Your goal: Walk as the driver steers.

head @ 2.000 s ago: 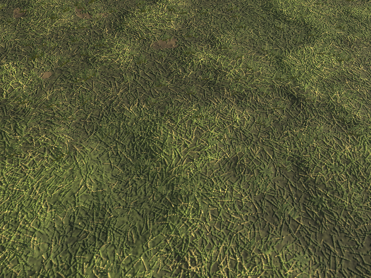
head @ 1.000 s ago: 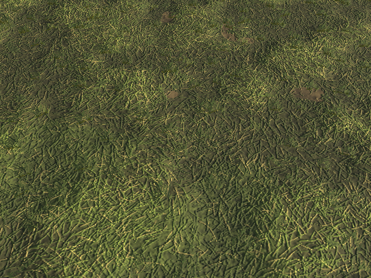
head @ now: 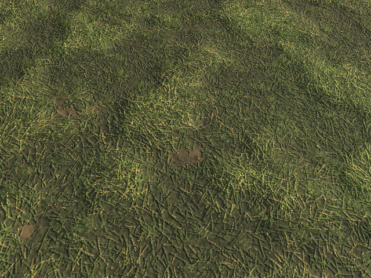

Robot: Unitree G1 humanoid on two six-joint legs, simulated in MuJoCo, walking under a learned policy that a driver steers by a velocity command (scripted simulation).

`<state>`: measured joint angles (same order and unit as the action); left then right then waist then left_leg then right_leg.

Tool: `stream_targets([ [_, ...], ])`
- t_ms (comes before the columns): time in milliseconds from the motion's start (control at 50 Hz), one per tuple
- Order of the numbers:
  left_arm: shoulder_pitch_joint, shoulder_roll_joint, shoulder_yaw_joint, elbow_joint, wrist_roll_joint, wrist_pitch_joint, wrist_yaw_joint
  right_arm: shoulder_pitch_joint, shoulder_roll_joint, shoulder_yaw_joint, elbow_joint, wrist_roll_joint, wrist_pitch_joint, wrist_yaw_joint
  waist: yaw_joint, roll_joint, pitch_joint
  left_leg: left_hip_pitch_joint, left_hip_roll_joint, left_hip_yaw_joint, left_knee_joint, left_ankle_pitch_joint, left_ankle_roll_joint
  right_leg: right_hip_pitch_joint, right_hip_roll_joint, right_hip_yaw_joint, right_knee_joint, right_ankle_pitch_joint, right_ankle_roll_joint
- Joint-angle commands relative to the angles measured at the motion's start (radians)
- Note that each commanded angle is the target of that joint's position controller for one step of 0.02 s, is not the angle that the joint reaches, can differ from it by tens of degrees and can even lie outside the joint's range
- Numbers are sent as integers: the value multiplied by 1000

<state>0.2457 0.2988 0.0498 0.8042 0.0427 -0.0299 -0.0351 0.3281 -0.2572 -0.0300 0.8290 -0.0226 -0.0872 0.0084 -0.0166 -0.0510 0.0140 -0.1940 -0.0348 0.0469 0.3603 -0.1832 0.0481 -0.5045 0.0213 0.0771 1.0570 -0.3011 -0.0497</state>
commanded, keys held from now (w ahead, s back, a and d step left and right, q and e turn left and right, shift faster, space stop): w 0.14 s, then w+q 0.86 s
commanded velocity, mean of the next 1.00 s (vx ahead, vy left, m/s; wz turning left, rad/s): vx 0.50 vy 0.00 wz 0.33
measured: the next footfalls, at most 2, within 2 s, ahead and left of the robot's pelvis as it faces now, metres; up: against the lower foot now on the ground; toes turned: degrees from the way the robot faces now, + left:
right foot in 0.26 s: +0.28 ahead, -0.12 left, +0.00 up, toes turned -2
left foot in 0.80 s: +0.52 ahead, +0.12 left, +0.00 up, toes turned +22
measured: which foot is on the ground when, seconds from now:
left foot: down 0.00-0.28, up 0.30-0.78, down 0.80-1.00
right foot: up 0.00-0.24, down 0.26-0.80, up 0.82-1.00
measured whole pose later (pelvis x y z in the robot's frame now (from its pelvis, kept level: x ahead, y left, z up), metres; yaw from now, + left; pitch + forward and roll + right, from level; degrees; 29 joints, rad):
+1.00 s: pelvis +0.49 +0.06 -0.01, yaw +25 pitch +0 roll +0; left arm 0.18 0.25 0.04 0.78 0.04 -0.05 -0.01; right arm 0.29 -0.27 -0.07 0.85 0.00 -0.03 0.01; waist -0.01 -0.02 0.06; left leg -0.22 -0.14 0.01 0.40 -0.18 0.14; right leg -0.54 -0.11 0.02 1.12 -0.31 0.03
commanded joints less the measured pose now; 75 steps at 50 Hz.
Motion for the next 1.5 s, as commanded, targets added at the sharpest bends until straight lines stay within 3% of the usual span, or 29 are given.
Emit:
stream_targets([
  [20, -17, 35, -2, -65, 5, -3, -9, 30, -115, -28, -22, 9, -22, 2, 19, 149, 14, 76, 252, -218, -213, 172, 155, -135, -54, -14, -80, 78, 22],
  [180, -248, 11, -32, -135, -11, -20, -8, 139, -144, -37, 50, 11, -4, 6, -35, 144, 42, 95, 247, -149, -162, 325, 124, 26, -52, -132, -450, 182, 16],
  [220, -202, 24, -26, -125, -9, -30, 2, 132, -160, -41, 59, 8, 5, 2, -3, 137, 31, 118, 258, -173, -86, 402, 114, 108, -28, -131, -511, 134, -2],
  [260, 25, 74, -1, -47, 12, -52, 23, 130, -141, -35, 62, 18, 7, 0, 95, 61, -90, 34, 177, -115, 203, 460, 79, 443, -34, -99, -615, 151, -39],
  [280, 201, 160, 21, -31, 34, -59, 39, 105, -88, -19, 16, 21, 2, 2, 167, -62, -233, -135, 111, -66, 490, 154, 54, 673, -290, 166, -651, 18, -90],
  [300, 212, 241, 44, -25, 21, -43, 43, 205, -12, -7, -1, 42, 8, -4, 117, -252, -299, -405, -22, -17, 748, -358, 31, 794, -495, 526, -776, -58, -183],
  [320, 153, 153, 29, -35, -4, -34, 41, 146, -120, -35, 26, 16, 27, -14, 111, -65, -180, -464, 36, -99, 825, -312, 42, 678, -448, 486, -792, -125, -169],
  [360, 31, 47, 1, -42, -11, -45, 34, 83, -80, -35, 22, 17, 33, 0, 52, -31, -23, -433, 96, -109, 780, -166, 37, 487, -351, 233, -850, 40, -122],
  [400, 13, 18, -6, -30, -16, -60, 40, 87, -64, -40, 33, -4, 56, 14, 16, -59, 10, -385, 115, -95, 757, -121, 16, 405, -293, 88, -883, 165, -89],
  [480, 61, 33, 6, 5, -28, -86, 44, -2, -34, -42, -2, -9, 80, 34, 1, -28, 21, -462, 124, -79, 751, -12, -5, 419, -284, -50, -911, 344, -98],
  [660, 157, 63, 18, 75, -22, -76, 54, -301, -14, -17, -120, -15, 78, 66, 53, -18, 91, -437, 104, 44, 344, 154, 24, 494, -285, -256, -896, 483, -85],
  [760, 165, 124, 34, 97, -16, -41, 66, -197, -59, -39, -111, -20, 76, 51, -12, -44, -6, -229, -24, 123, 261, -70, 123, 614, -300, -331, -563, 1028, -58],
  [780, 159, 136, 37, 93, -19, -30, 65, -75, -81, -54, -76, -24, 67, 42, -66, -27, -80, -71, -59, 114, 200, -65, 151, 566, -290, -343, -369, 984, -46],
  [800, 152, 125, 33, 72, -17, -28, 61, 88, -147, -82, -26, -35, 61, 26, -138, 49, -175, 181, 8, -20, 138, -104, 196, 383, -263, -349, -89, 733, -14],
  [820, 194, -6, 5, -1, -27, -34, 40, 74, -276, -113, -38, -29, 64, 11, -65, 300, -252, 491, 325, -544, 81, -130, 340, -73, -82, -324, 281, -159, 51],
  [840, 72, 76, 21, -38, -20, -46, 35, 109, -281, -115, -58, 4, 76, 9, -118, 171, -310, 513, 381, -815, -64, -114, 380, -208, -8, -87, 399, -236, 59],
  [860, -6, 68, 18, -64, -29, -58, 31, 60, -254, -108, -41, 7, 81, -1, -96, 114, -159, 419, 360, -640, -80, -46, 349, -285, -74, -47, 373, -124, 46],
  [900, 17, 57, 13, -43, -22, -65, 35, -34, -160, -83, -44, 14, 70, -8, -8, 33, -18, 166, 265, -446, -101, 175, 267, -173, -136, -49, 192, -21, 45],
  [940, 62, 49, 12, -34, 6, -28, 32, -72, -124, -68, -53, 23, 52, -7, 42, 49, -28, 58, 202, -354, -121, 300, 246, -60, -145, -45, 118, -18, 68],
  [1020, -18, 27, 8, -70, 5, 5, 24, -11, -159, -75, -38, 22, 30, -2, 34, 63, 4, 13, 151, -308, -145, 384, 231, -101, -133, -75, -17, 74, 103],
  [1100, -115, 20, 1, -103, -5, 6, 28, 55, -158, -73, -22, 23, 40, -9, 1, 98, -8, 80, 118, -248, -56, 732, 158, -122, -93, -93, -176, 182, 109],
  [1200, -171, 2, -18, -98, -18, -8, 25, 100, -103, -44, 7, 9, 45, -26, -50, 131, -23, 178, 124, -194, -26, 797, 91, -28, -50, -129, -388, 295, 50],
  [1280, 4, 53, -2, -23, -15, -30, 37, 37, -132, -43, 14, 1, 39, -42, 38, 131, -43, 221, 160, -189, 148, 911, 69, 182, 4, -113, -557, 229, -29],
  [1300, 91, 61, 2, 7, -12, -45, 40, 11, -143, -45, 11, 11, 36, -42, 91, 91, -70, 197, 124, -154, 287, 820, 52, 302, -15, -89, -667, 399, -51],
  [1320, 177, 128, 15, 16, -11, -53, 46, 15, -135, -41, -26, 13, 29, -45, 104, -11, -169, 65, 45, -110, 533, 444, 29, 496, -190, 116, -602, 868, -104],
  [1340, 125, 184, 28, 3, -27, -40, 41, 182, -54, -31, -13, 32, 42, -41, -2, -210, -277, -161, -117, -53, 819, -397, -24, 667, -432, 407, -569, 1325, -320],
  [1360, 97, 132, 23, -12, -64, -24, 27, 157, -111, -33, 10, -9, 60, -41, 5, -69, -282, -212, -76, -114, 873, -402, -22, 605, -400, 458, -638, 1143, -333],
  [1400, -11, 77, 16, -38, -53, 0, 27, 23, -118, -37, -9, -20, 77, -34, -2, 29, -94, -282, -20, -122, 876, -311, -37, 413, -288, 318, -713, 748, -266],
  [1500, -5, 96, 33, -28, -34, 28, 34, -15, -79, -26, -31, -8, 124, -31, -13, -30, -85, -218, -4, -89, 710, -237, -78, 257, -159, 236, -787, 376, -183],
])
Velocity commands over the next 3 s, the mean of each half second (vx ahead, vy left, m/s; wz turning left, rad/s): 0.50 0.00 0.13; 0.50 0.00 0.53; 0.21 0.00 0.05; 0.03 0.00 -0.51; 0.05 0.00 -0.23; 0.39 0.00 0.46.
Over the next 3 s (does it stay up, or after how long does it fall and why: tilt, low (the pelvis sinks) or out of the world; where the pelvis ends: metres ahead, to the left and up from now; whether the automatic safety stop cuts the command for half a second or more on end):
stays up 0.81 0.23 -0.01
